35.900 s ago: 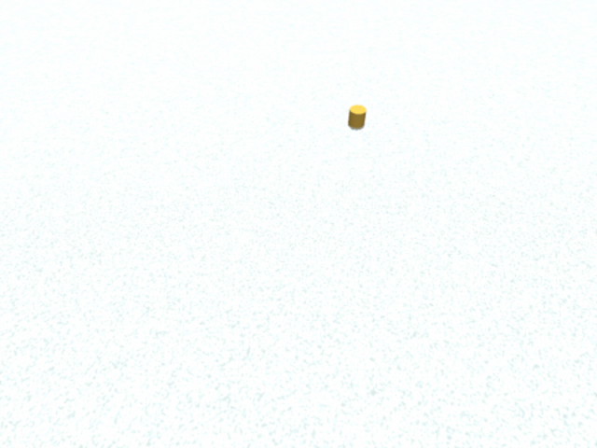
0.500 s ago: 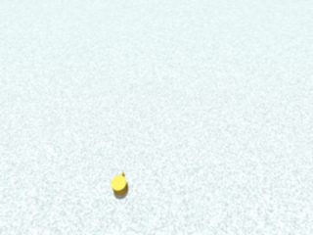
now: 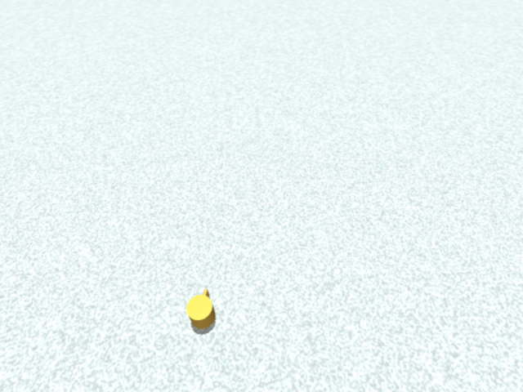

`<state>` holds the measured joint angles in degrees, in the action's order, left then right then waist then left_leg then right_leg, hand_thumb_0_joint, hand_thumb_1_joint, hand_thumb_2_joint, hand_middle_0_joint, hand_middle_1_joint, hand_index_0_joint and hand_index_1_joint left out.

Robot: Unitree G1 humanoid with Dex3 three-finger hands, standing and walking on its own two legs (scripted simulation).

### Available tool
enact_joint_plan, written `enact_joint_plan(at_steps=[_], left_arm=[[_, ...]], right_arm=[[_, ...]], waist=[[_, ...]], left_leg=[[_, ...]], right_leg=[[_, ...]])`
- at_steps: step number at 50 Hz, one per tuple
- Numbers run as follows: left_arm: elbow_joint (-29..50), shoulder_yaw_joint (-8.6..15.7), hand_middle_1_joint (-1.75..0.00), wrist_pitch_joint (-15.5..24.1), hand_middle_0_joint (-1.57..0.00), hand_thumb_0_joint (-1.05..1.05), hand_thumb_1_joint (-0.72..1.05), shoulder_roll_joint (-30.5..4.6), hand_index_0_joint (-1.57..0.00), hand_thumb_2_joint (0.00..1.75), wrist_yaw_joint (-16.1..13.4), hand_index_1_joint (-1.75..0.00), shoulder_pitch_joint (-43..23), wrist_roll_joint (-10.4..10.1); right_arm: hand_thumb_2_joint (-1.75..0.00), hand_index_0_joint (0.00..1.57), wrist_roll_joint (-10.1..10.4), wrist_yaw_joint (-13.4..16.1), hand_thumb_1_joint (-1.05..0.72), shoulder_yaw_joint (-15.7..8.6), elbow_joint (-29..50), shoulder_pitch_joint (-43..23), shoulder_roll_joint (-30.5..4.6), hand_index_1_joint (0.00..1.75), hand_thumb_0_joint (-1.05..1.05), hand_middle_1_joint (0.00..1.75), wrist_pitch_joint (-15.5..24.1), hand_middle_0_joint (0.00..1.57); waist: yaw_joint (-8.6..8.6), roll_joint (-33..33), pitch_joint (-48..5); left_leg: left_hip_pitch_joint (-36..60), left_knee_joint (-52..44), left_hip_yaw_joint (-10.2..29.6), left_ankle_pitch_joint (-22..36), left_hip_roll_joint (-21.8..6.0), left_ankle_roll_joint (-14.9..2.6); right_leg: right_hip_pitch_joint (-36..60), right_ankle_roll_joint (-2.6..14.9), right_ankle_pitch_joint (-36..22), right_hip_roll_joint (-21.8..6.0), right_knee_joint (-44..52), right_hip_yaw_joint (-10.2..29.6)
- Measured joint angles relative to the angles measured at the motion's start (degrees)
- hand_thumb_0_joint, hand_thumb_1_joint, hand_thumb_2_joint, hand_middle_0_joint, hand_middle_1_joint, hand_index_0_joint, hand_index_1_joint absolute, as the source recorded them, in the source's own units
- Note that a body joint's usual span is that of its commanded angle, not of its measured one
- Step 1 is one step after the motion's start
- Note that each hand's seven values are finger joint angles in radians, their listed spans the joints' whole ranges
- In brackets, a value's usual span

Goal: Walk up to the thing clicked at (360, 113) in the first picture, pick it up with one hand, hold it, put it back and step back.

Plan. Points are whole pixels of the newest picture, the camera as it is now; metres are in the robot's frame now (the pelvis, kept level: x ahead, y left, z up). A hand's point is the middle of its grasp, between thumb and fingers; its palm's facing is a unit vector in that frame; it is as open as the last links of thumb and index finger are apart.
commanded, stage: stand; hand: left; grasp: from above
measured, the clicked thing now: (202, 307) +0.53 +0.24 -0.74
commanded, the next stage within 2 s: rise first in 0.08 s
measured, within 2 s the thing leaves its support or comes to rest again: neither
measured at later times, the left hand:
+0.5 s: hand out of the picture +0.16 +0.25 -0.17, palm faces -0.04 -0.93 -0.36, open 10.3 cm
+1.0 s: hand out of the picture +0.15 +0.26 -0.21, palm faces -0.11 -0.89 -0.43, open 14.1 cm
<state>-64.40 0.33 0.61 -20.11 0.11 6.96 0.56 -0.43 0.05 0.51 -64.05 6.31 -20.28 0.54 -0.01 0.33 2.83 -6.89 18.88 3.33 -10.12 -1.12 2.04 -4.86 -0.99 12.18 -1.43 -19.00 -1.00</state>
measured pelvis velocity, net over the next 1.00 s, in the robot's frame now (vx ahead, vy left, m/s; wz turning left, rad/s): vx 0.00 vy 0.01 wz -0.03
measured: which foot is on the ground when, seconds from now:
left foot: down 0.00-1.00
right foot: down 0.00-1.00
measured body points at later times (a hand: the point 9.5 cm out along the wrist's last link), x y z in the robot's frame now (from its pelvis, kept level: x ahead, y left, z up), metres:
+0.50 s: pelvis -0.02 +0.00 -0.02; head +0.03 +0.01 +0.42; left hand +0.16 +0.30 -0.14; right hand +0.08 -0.27 -0.14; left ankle +0.00 +0.14 -0.75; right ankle -0.02 -0.13 -0.75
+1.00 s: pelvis +0.00 +0.01 -0.08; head +0.08 +0.02 +0.36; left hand +0.15 +0.31 -0.18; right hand +0.16 -0.24 -0.16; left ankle +0.00 +0.14 -0.75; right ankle -0.02 -0.13 -0.75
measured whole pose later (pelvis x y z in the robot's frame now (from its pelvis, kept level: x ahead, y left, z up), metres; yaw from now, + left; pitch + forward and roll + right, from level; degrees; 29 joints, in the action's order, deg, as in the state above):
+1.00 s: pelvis +0.00 +0.01 -0.08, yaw -2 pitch +15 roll -2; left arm -25.3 7.2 -18.0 -17.8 -0.5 14.3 10.0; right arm 0.3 3.4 -1.0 -32.7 11.9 -13.0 7.6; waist 2.1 0.5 -6.9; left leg -47.0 60.7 3.3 -29.2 -1.4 1.4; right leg -44.0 -1.8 29.7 -0.4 -58.2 0.1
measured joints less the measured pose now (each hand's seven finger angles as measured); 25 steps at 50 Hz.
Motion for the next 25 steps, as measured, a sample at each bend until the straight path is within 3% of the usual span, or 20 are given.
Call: enact_joint_plan(at_steps=[10, 14, 17, 22, 25], left_arm=[[-0.1, 0.1, -0.3, -0.1, -0.2, 0.01, 0.91, 0.0, -0.2, 0.9, 0.1, -0.3, 0.3, 0.0], [3.0, 2.6, -0.37, 1.1, -0.2, 0.01, 0.84, 1.4, -0.2, 0.92, -0.8, -0.37, -2.0, -1.5], [2.9, 5.1, -0.49, 0.7, -0.18, 0.01, 0.72, 1.3, -0.18, 0.92, 0.1, -0.5, -6.8, -0.2], [5.1, 8.9, -0.76, -1.3, -0.12, 0.01, 0.43, 0.2, -0.14, 0.93, 1.6, -0.75, -10.3, 4.5], [9.2, 8.7, -0.9, -4.8, -0.08, 0.01, 0.23, 0.7, -0.11, 0.94, 1.0, -0.87, -8.6, 6.0]], right_arm=[[-0.9, 0.2, 0.0, 0.0, -0.91, 0.0, -0.2, 0.4, 0.0, 0.3, 0.0, 0.3, 0.0, 0.2], [-0.91, 0.2, 2.6, 1.8, -0.93, 0.0, 8.5, 3.0, 0.8, 0.3, 0.0, 0.29, 1.2, 0.2], [-0.91, 0.2, 2.7, 2.4, -0.94, -0.5, 12.9, 3.4, 2.8, 0.3, 0.0, 0.29, 1.6, 0.2], [-0.91, 0.2, 1.8, 1.9, -0.94, -1.6, 17.9, 4.9, 5.9, 0.3, 0.0, 0.29, 1.7, 0.2], [-0.91, 0.2, 2.0, 1.6, -0.94, -1.7, 20.5, 6.7, 6.4, 0.3, 0.0, 0.29, 1.3, 0.2]], waist=[[-0.04, 0.0, 0.2], [0.31, 0.2, -0.1], [0.54, -0.4, -0.1], [1.55, -1.5, -2.3], [2.0, -1.1, -3.6]], left_leg=[[0.0, -0.2, 0.1, 0.2, 0.0, 0.02], [-6.0, 5.0, 0.3, -1.5, 0.2, -0.09], [-11.0, 9.4, 0.0, -2.9, 0.0, 0.07], [-18.1, 16.1, -0.7, -5.7, -0.4, 0.26], [-19.5, 18.0, -1.0, -7.0, -0.4, 0.08]], right_leg=[[-0.1, 0.03, 0.0, 0.0, -0.1, -0.1], [-6.1, 0.11, 1.8, -0.1, -5.5, -0.1], [-11.3, 0.24, 3.2, 0.2, -9.9, 0.3], [-18.7, 0.4, 5.6, 0.7, -16.6, 1.2], [-20.0, 0.21, 6.4, 0.8, -17.9, 1.5]])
